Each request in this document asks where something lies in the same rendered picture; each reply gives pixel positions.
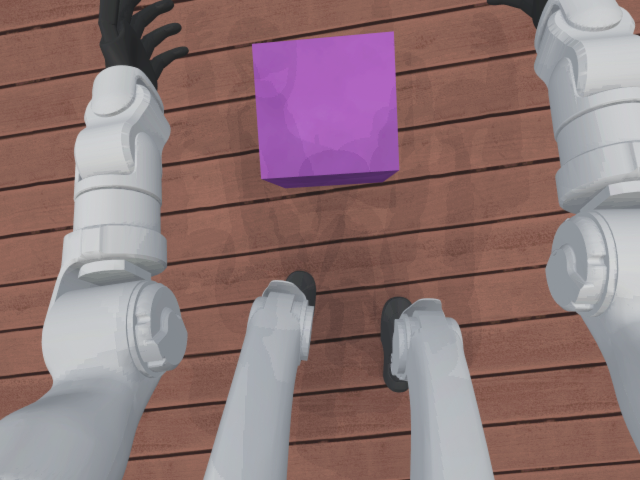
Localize left robot hand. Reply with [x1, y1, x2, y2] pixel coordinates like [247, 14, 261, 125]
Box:
[98, 0, 189, 90]

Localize right robot hand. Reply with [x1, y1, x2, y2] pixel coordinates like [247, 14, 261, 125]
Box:
[487, 0, 548, 29]

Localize robot left foot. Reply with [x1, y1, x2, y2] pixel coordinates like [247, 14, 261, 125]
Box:
[286, 271, 316, 316]

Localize robot left shin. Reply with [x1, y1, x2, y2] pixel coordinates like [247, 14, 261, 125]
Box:
[246, 280, 306, 331]

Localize robot right forearm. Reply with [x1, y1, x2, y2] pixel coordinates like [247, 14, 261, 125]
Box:
[534, 0, 640, 214]

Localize carton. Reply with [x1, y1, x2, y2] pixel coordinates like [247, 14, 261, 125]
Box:
[252, 31, 399, 188]

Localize left robot upper arm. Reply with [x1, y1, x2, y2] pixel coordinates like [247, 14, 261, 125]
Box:
[0, 280, 188, 480]

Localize right robot upper arm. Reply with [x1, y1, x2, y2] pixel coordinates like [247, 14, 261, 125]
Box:
[545, 209, 640, 454]

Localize robot left forearm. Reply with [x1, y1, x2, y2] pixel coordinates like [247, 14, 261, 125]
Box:
[42, 65, 171, 374]

